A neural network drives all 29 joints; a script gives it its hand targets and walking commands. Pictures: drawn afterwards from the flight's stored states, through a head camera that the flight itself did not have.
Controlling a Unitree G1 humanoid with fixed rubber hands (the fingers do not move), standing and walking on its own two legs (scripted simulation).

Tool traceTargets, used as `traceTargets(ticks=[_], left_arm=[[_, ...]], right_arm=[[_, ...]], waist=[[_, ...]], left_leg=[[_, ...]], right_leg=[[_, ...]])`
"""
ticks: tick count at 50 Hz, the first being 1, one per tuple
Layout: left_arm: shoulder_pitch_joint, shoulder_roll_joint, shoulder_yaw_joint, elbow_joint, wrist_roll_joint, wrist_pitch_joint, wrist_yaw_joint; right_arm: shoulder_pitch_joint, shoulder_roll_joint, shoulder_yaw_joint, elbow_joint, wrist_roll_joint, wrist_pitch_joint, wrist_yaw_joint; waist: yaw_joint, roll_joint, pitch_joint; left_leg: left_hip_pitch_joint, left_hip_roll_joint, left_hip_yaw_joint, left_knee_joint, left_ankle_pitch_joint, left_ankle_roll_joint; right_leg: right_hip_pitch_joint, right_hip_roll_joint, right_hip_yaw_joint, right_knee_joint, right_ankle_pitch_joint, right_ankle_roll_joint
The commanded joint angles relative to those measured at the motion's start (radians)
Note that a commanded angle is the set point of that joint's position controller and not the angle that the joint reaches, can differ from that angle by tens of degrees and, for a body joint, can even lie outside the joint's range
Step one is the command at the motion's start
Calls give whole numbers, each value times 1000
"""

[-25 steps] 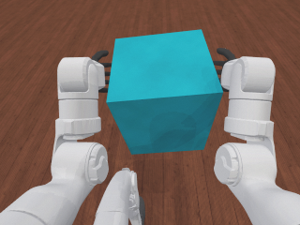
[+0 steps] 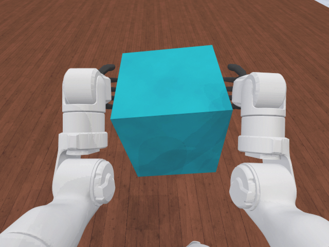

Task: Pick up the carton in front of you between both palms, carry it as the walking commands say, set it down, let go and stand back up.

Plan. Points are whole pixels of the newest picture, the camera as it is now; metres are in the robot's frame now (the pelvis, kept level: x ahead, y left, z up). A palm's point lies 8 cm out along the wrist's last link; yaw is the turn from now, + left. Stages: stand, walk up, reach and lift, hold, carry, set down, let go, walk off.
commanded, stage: carry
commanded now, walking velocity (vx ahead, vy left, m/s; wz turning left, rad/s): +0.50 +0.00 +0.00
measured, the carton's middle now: (172, 116) +0.39 +0.00 +0.13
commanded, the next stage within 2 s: none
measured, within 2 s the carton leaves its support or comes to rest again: neither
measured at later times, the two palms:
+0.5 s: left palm (118, 70) +0.61 +0.17 +0.12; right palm (206, 68) +0.63 -0.13 +0.12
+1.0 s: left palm (127, 47) +0.79 +0.16 +0.11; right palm (200, 50) +0.79 -0.13 +0.11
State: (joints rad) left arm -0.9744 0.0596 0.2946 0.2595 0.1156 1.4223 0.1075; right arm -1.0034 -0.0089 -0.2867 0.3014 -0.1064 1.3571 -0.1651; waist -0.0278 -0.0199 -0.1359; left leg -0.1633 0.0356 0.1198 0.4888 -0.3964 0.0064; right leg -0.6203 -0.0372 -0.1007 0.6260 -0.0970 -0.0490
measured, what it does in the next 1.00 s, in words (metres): walks ahead: right foot, then left foot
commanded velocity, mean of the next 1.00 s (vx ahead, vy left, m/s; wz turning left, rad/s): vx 0.25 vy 0.00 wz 0.00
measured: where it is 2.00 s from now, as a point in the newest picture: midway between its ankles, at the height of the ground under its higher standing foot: (156, 208)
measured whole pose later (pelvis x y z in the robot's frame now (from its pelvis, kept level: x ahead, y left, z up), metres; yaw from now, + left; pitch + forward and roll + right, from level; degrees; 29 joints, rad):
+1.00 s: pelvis +0.51 +0.02 +0.00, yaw +2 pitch +3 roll -1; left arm -0.28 -0.16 0.13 -0.20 0.17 1.28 0.12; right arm -0.26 0.15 -0.15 -0.23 -0.16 1.22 -0.12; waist -0.01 0.06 -0.15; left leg -0.12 0.09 0.12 0.49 -0.41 -0.04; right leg -0.36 -0.02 -0.21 0.45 -0.14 -0.07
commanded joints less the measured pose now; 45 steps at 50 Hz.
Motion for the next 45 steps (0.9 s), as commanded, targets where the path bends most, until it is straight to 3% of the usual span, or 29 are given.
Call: traceTargets(ticks=[1,2,3,4,5,7,8,10,14,16,19,23,25,26,27,28,29,30,31,32,35,38,40,42,43,44,45], left_arm=[[-709,-1085,-438,38,-455,-33,-203],[-689,-1087,-417,60,-459,-38,-210],[-683,-1070,-381,80,-465,-41,-214],[-723,-1069,-379,76,-455,-51,-216],[-733,-1093,-377,49,-468,-57,-221],[-785,-1153,-397,-33,-489,-72,-229],[-794,-1180,-411,-61,-493,-78,-230],[-763,-1205,-423,-91,-492,-91,-231],[-647,-1221,-451,-110,-458,-122,-230],[-582,-1226,-468,-125,-441,-139,-233],[-486,-1231,-513,-168,-415,-163,-238],[-359,-1237,-599,-277,-397,-186,-238],[-276,-1232,-647,-335,-398,-187,-239],[-230,-1223,-668,-355,-398,-186,-243],[-208,-1240,-696,-376,-414,-179,-250],[-195,-1254,-728,-400,-429,-176,-261],[-180,-1260,-754,-439,-437,-184,-268],[-168,-1280,-783,-472,-450,-189,-273],[-147,-1287,-804,-510,-462,-197,-275],[-114,-1277,-821,-545,-465,-206,-273],[49,-1225,-865,-626,-442,-223,-255],[152,-1169,-911,-713,-417,-214,-241],[196,-1154,-912,-701,-426,-195,-252],[233,-1120,-898,-671,-423,-177,-266],[235,-1102,-886,-655,-419,-167,-274],[228,-1077,-870,-634,-414,-156,-280],[213,-1064,-859,-592,-400,-148,-286]], right_arm=[[-586,1038,385,47,431,21,284],[-582,1022,374,61,422,19,279],[-570,1013,361,83,410,17,278],[-634,1036,356,72,412,15,274],[-656,1056,366,57,417,12,269],[-677,1121,387,14,440,4,265],[-663,1151,394,4,447,-1,264],[-630,1201,422,-21,460,-15,263],[-554,1265,488,-52,468,-49,265],[-488,1294,518,-47,466,-67,271],[-389,1324,570,-71,461,-94,284],[-278,1331,641,-171,458,-111,297],[-167,1314,657,-209,439,-111,303],[-85,1297,658,-214,423,-111,306],[-29,1258,658,-224,389,-113,306],[36,1242,666,-220,357,-124,303],[74,1239,674,-279,354,-131,304],[91,1249,694,-332,358,-134,305],[103,1254,715,-402,360,-141,306],[116,1250,738,-461,358,-148,307],[268,1249,793,-528,364,-154,322],[398,1209,815,-559,377,-151,338],[415,1158,820,-570,385,-139,338],[410,1126,826,-564,383,-124,341],[409,1108,827,-552,378,-117,342],[411,1088,825,-529,372,-109,342],[383,1079,836,-519,380,-96,342]], waist=[[43,153,-292],[64,97,-352],[48,-67,-374],[47,-299,-385],[54,-236,-371],[43,-61,-340],[43,-32,-329],[39,-69,-349],[42,-100,-347],[50,-91,-327],[55,-129,-317],[62,-177,-285],[41,-109,-344],[24,-61,-396],[13,140,-487],[3,349,-480],[4,291,-439],[2,201,-415],[4,115,-372],[7,100,-343],[20,173,-346],[22,217,-328],[18,217,-307],[30,158,-263],[29,125,-238],[24,62,-238],[20,-63,-262]], left_leg=[[94,100,25,168,799,66],[-42,88,28,307,586,32],[-189,51,26,496,269,3],[-497,-81,-57,681,-73,-26],[-576,-33,-134,771,-79,-3],[-587,23,-147,767,20,12],[-567,52,-152,713,64,11],[-538,60,-129,647,119,-4],[-561,77,-87,415,170,-43],[-532,64,-45,268,220,-54],[-468,28,9,106,290,-47],[-334,-13,59,-80,352,-21],[-30,-31,113,-178,397,5],[215,53,24,-139,350,35],[475,290,-293,-75,516,132],[630,378,-492,-100,708,253],[610,387,-451,-103,858,265],[571,371,-377,-99,931,234],[489,352,-293,-124,929,179],[421,326,-229,-159,895,144],[327,250,-60,-160,980,115],[267,208,31,-144,1067,90],[210,184,53,-127,920,75],[113,149,82,-48,709,38],[27,139,66,-20,570,7],[-76,128,61,27,386,-24],[-164,89,24,65,124,-51]], right_leg=[[358,99,-128,-189,79,-10],[566,8,-30,-175,33,-13],[683,-231,307,-181,67,-28],[853,-350,667,-277,19,-156],[817,-363,687,-313,-79,-187],[714,-308,511,-318,-78,-146],[662,-292,439,-336,-77,-127],[650,-260,339,-362,-74,-108],[715,-243,225,-424,-30,-123],[759,-219,158,-417,125,-106],[824,-189,74,-376,342,-74],[840,-166,15,-299,451,-49],[716,-131,-61,-100,494,-6],[527,-118,-68,34,344,32],[258,-62,-60,290,58,81],[-41,51,-15,451,-363,98],[-129,31,35,570,-444,88],[-149,-3,63,573,-437,81],[-123,-51,79,477,-390,80],[-74,-69,80,340,-352,88],[80,-21,1,149,-249,111],[185,24,-55,-26,-74,102],[271,24,-71,-113,61,97],[417,19,-100,-283,254,99],[512,-22,-73,-321,331,92],[628,-130,14,-274,558,86],[739,-250,120,-178,888,9]])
